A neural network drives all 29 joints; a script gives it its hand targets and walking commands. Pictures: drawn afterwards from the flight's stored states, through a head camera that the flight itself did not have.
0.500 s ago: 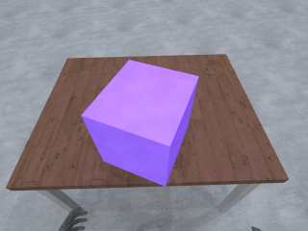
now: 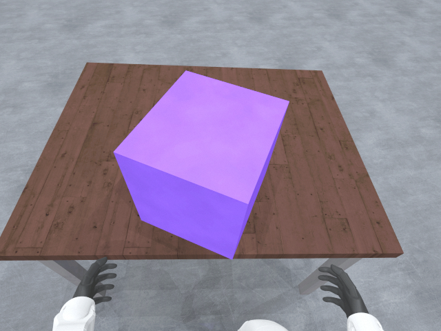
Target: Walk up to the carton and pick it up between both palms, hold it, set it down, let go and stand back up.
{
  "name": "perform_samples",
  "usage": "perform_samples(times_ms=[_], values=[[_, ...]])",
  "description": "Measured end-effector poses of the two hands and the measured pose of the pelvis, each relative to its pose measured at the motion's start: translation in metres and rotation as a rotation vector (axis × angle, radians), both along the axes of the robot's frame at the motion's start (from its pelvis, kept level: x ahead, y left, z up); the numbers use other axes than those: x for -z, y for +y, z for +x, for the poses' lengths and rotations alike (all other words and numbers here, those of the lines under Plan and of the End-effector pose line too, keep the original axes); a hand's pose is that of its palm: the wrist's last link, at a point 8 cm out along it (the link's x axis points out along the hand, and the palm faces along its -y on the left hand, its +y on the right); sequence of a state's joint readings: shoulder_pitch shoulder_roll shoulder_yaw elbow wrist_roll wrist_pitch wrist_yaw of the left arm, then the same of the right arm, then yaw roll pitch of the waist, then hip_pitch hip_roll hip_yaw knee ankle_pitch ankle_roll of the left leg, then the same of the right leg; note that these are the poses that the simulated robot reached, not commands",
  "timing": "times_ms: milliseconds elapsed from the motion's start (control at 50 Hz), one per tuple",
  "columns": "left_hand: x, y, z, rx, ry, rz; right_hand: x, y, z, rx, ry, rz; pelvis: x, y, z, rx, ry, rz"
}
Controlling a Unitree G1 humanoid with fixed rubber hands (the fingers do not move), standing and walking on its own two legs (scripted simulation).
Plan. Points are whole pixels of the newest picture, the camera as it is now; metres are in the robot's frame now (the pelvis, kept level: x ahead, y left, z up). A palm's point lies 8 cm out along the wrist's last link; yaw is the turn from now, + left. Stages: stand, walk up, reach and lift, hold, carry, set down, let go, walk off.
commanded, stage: reach and lift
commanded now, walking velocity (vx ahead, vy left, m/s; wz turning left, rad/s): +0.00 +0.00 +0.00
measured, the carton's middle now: (209, 165) +0.45 +0.02 -0.02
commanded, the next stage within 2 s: none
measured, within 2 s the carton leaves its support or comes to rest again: neither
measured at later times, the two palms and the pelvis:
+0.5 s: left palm (56, 291) +0.20 +0.30 -0.06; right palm (329, 307) +0.15 -0.19 -0.05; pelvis +0.02 +0.05 +0.01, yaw -2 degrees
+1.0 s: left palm (28, 295) +0.19 +0.33 -0.03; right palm (304, 298) +0.17 -0.14 -0.04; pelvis +0.02 +0.06 +0.00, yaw +0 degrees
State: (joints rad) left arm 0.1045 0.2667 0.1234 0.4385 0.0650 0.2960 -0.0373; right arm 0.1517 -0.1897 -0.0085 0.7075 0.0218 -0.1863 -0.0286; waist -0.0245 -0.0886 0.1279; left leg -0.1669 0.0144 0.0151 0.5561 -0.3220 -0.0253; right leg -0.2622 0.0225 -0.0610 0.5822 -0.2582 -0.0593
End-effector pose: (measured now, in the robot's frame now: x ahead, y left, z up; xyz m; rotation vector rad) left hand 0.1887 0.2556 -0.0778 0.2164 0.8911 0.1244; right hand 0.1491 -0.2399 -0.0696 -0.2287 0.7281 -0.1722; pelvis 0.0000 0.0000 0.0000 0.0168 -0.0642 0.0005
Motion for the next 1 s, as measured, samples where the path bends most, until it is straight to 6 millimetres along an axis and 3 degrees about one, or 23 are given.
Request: perform_samples(times_ms=[120,300,440,700,1000], values=[[0.006,0.024,-0.014,-0.017,0.009,-0.012,-0.005,0.009,-0.02,0.051,0.022,-0.029,-0.003,0.012,0.005,0.011,-0.009,-0.014],[-0.011,0.04,0.002,0.048,-0.092,-0.029,-0.012,0.04,-0.009,0.089,-0.074,0.021,-0.006,0.038,0.011,0.041,-0.019,-0.037],[-0.021,0.043,0.009,0.078,-0.157,-0.071,-0.017,0.05,-0.001,0.129,-0.142,0.034,-0.009,0.051,0.019,0.045,-0.026,-0.046],[-0.028,0.058,0.013,0.123,-0.281,-0.124,-0.023,0.07,0.013,0.181,-0.223,0.062,-0.009,0.058,0.025,0.036,-0.036,-0.057],[-0.046,0.078,0.002,0.183,-0.39,-0.15,-0.027,0.099,0.018,0.256,-0.345,0.12,-0.003,0.062,0.019,0.012,-0.051,-0.069]])
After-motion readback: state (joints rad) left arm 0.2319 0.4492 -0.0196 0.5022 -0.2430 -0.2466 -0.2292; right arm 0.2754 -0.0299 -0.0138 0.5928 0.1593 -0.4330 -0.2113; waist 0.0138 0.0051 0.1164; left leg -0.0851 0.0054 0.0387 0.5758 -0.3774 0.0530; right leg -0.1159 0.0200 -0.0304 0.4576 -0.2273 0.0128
